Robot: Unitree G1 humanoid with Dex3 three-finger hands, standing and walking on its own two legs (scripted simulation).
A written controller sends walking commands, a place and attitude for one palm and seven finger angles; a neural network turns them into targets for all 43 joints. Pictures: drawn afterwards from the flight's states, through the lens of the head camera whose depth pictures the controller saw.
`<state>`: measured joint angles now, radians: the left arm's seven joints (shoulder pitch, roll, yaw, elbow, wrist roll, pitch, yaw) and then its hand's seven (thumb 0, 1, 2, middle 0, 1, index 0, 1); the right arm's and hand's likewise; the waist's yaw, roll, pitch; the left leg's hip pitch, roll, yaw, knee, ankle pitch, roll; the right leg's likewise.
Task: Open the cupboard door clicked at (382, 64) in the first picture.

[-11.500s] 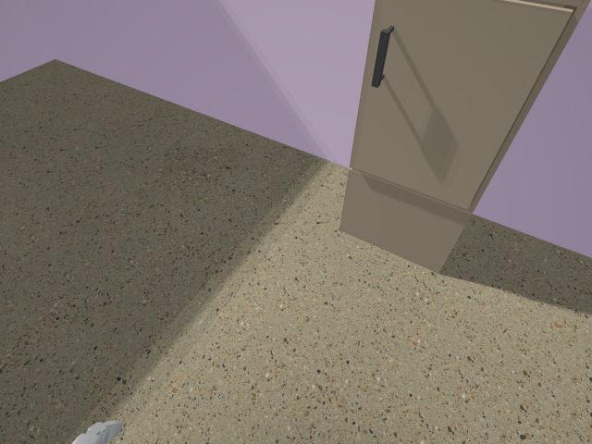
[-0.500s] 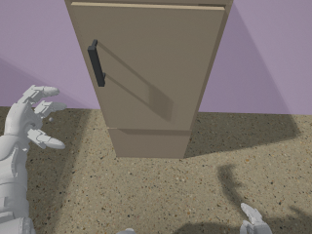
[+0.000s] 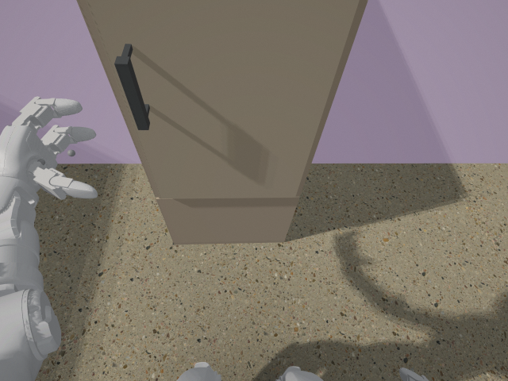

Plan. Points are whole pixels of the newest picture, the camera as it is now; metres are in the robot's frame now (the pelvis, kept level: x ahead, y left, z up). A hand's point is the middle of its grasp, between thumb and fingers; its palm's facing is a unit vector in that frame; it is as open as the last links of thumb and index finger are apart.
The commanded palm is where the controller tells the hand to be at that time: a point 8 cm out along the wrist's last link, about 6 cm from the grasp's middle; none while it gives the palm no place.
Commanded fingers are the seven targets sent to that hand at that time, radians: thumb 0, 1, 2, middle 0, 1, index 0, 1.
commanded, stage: move the hooked fingers beside the handle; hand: left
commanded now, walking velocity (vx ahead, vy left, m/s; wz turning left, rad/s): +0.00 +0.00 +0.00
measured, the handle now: (136, 89) +0.59 +0.21 +0.08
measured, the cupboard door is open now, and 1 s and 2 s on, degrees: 0 0 0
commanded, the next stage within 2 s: slide the fingers in behind the handle in 1.82 s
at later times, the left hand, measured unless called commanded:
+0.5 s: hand (85, 116) +0.50 +0.27 +0.10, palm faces +0.02 -1.00 +0.00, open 14.0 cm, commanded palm +0.49 +0.32 +0.09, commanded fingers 0.00 -0.50 0.30 -0.30 -1.20 -0.30 -1.20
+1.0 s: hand (92, 103) +0.55 +0.28 +0.08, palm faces +0.02 -1.00 +0.01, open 13.9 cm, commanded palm +0.53 +0.32 +0.08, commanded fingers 0.00 -0.50 0.30 -0.30 -1.20 -0.30 -1.20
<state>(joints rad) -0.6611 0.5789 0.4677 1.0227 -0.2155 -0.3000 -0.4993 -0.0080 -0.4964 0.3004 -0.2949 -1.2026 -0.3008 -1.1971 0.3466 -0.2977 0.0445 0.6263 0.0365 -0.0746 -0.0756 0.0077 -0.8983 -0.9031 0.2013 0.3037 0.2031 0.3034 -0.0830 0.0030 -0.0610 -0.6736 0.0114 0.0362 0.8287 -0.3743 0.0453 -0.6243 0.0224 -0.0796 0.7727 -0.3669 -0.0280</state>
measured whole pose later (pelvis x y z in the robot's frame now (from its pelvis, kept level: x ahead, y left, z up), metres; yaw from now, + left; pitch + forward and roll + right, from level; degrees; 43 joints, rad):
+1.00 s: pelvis +0.02 +0.02 -0.02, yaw -3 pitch +23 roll -5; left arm -1.01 0.86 0.58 1.30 -0.06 -0.27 -0.47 -0.01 -0.49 0.30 -0.29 -1.20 -0.30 -1.20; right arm 0.47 -0.30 0.07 0.59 -0.01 0.10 -0.03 0.00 -0.90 -0.90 0.20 0.30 0.20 0.30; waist -0.22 0.02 -0.06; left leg -0.91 0.05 0.05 0.94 -0.43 0.07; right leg -0.85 0.06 -0.06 0.81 -0.38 -0.01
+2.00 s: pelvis +0.01 +0.01 -0.02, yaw -3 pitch +23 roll -5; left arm -1.05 0.86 0.53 1.31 -0.07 -0.28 -0.45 -0.01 -0.49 0.30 -0.29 -1.20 -0.30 -1.20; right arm 0.47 -0.31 0.07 0.60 0.00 0.10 -0.04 0.00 -0.90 -0.90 0.20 0.30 0.20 0.30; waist -0.23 0.02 -0.06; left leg -0.95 0.05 0.02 0.97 -0.43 0.05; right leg -0.87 0.06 -0.09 0.84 -0.38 -0.02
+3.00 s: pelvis +0.00 +0.00 -0.02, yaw -1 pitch +21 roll -4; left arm -1.02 0.62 0.42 1.26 -0.05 -0.34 -0.23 -0.01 -0.49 0.30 -0.30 -1.20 -0.30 -1.22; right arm 0.43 -0.28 0.05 0.61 -0.02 0.06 0.01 0.00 -0.90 -0.90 0.20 0.30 0.20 0.30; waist -0.20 0.03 -0.08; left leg -0.89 0.04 0.02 0.95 -0.42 0.04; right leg -0.83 0.05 -0.08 0.86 -0.40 -0.03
